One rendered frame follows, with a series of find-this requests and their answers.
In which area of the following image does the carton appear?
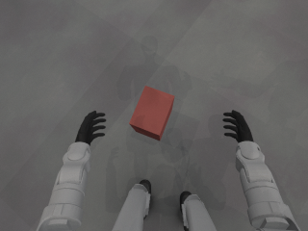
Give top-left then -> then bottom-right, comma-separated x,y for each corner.
129,86 -> 175,141

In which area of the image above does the robot left hand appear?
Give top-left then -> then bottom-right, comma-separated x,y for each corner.
75,111 -> 106,145

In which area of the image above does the robot right hand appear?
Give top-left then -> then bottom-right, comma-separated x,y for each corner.
223,110 -> 254,143

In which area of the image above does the right robot forearm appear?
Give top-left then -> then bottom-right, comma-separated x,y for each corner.
235,141 -> 301,231

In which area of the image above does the left robot forearm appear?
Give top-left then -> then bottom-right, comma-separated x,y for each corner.
36,141 -> 91,231

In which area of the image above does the robot right foot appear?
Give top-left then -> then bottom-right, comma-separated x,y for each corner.
180,191 -> 192,231

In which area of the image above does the robot left thigh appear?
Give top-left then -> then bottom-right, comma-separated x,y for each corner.
112,189 -> 151,231

